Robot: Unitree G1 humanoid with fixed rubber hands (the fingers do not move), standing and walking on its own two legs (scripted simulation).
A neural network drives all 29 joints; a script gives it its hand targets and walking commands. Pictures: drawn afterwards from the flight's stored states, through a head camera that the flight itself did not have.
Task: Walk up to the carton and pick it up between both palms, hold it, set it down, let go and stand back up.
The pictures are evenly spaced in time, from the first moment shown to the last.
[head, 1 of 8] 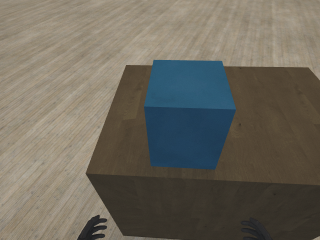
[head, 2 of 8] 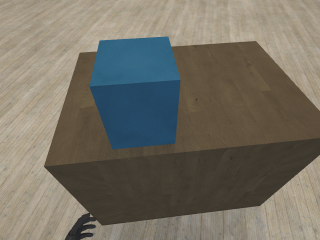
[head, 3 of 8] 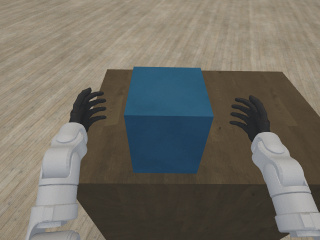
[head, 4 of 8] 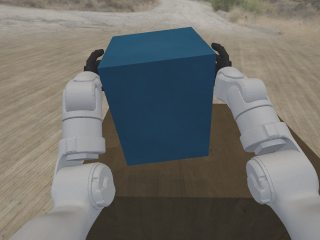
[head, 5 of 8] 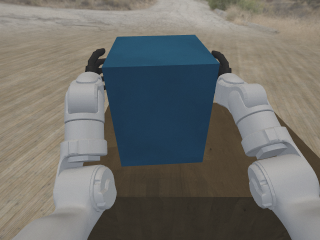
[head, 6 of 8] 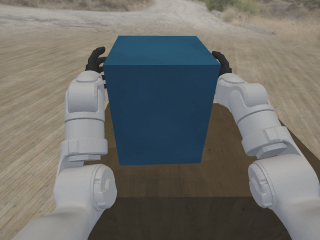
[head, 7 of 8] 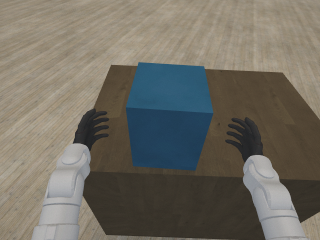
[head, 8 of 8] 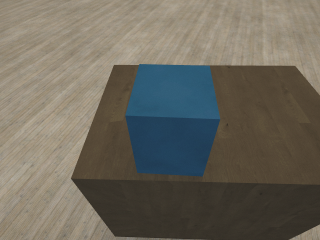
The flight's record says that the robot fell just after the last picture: no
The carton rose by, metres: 0.23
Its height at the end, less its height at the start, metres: +0.00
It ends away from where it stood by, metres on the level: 0.02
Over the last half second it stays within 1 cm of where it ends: yes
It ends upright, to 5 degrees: yes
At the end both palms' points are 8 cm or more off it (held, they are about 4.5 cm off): yes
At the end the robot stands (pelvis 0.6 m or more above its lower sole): yes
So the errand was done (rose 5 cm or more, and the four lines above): yes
